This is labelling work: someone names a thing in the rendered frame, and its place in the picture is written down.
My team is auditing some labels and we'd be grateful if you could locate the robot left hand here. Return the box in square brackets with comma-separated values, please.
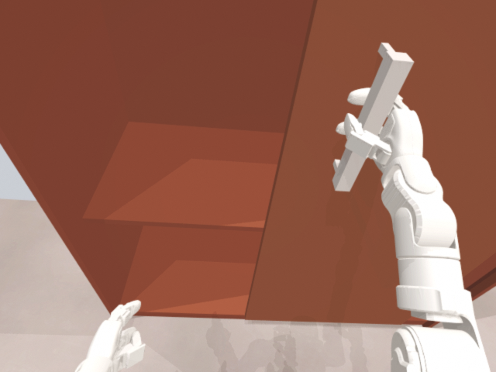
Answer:
[86, 300, 146, 372]

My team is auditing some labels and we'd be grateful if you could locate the left robot forearm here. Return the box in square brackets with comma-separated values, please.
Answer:
[75, 356, 114, 372]

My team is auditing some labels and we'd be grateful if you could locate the robot right upper arm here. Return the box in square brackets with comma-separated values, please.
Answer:
[391, 325, 488, 372]

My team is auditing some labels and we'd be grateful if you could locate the right robot forearm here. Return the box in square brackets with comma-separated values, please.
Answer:
[381, 155, 491, 372]

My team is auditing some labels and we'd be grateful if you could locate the handle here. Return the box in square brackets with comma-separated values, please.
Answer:
[332, 43, 414, 191]

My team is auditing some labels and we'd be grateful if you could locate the robot right hand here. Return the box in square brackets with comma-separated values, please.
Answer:
[336, 88, 423, 173]

